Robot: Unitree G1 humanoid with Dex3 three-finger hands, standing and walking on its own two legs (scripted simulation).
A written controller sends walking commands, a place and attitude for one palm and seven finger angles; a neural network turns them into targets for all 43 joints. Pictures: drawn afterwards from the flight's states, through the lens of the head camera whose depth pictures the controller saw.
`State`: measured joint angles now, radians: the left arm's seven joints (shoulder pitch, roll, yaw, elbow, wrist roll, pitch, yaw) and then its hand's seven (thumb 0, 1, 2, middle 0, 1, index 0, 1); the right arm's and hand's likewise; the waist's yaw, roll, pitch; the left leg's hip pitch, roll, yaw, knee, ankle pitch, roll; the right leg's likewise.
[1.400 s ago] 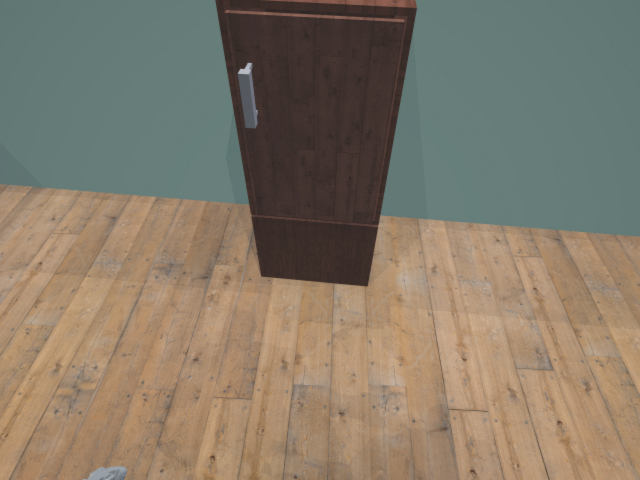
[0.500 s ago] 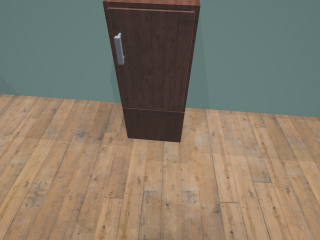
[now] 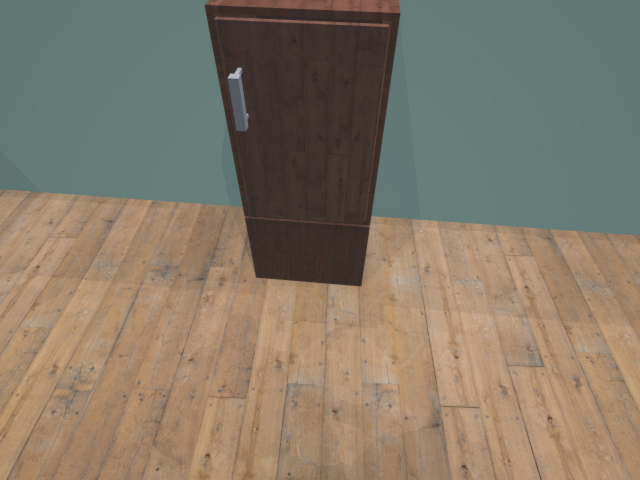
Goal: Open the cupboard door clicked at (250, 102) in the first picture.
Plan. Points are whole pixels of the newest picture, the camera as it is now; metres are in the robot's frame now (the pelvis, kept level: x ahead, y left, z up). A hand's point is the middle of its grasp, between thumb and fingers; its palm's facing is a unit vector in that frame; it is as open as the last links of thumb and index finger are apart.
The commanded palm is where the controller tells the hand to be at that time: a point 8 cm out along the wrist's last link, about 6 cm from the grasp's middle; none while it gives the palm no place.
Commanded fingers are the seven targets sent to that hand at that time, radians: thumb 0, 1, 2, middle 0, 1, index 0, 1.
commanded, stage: look at it before walking up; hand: left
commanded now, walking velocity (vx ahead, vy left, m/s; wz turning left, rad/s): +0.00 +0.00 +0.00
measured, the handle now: (240, 99) +0.93 +0.25 +0.02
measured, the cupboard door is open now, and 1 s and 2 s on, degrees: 0 0 0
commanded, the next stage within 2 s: take the last steps up to it in 0.04 s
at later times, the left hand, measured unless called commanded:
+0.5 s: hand out of the picture +0.02 +0.22 -0.19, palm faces +0.03 -0.98 -0.18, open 7.4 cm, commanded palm none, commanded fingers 0.00 0.90 0.90 -0.20 -0.30 -0.20 -0.30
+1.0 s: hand (218, 392) +0.29 +0.19 -0.18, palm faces +0.06 -0.98 -0.19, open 7.3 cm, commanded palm none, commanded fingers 0.00 0.90 0.90 -0.20 -0.30 -0.20 -0.30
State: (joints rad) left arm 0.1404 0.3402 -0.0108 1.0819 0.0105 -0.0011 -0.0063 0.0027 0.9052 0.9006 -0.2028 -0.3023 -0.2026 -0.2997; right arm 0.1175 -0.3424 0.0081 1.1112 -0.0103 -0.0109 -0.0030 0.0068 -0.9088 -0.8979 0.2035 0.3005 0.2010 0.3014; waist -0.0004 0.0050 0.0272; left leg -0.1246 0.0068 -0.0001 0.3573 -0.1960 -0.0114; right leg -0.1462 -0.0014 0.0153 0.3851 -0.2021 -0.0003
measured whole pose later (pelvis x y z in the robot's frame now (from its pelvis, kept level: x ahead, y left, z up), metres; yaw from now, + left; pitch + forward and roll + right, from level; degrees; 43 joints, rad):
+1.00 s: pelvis +0.21 +0.02 -0.02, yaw +1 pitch -2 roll -1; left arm 0.20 0.14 0.06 1.00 0.02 -0.06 0.02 0.00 0.93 0.90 -0.20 -0.30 -0.20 -0.30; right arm 0.40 -0.14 -0.04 1.16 -0.02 -0.01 -0.01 0.01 -0.91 -0.90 0.20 0.30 0.20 0.30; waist -0.03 0.03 0.05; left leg -0.39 0.07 0.05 1.20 -0.39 0.03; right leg -0.30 -0.05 -0.16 0.59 -0.25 -0.02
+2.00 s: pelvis +0.34 +0.05 -0.01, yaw -1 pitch -1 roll +1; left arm 0.18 0.15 0.04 0.99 0.03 0.01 0.03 0.00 0.92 0.90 -0.20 -0.30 -0.20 -0.30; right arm 0.20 -0.19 -0.06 1.05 -0.02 0.06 -0.01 0.01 -0.92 -0.90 0.20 0.30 0.20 0.30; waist 0.01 0.02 0.05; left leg -0.33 0.03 0.03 0.85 -0.46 -0.04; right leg -0.27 -0.05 -0.08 0.52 -0.24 -0.02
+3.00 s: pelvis +0.35 +0.06 -0.01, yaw -1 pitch -1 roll +1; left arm 0.24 0.15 0.00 1.10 0.01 -0.02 0.03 0.00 0.91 0.90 -0.20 -0.30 -0.20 -0.30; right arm 0.32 -0.15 0.02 1.08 -0.02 -0.02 -0.03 0.01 -0.92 -0.90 0.20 0.30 0.20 0.30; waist -0.01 0.04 0.03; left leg -0.12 0.02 0.05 0.45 -0.31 -0.02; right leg -0.24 -0.06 -0.05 0.53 -0.26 0.01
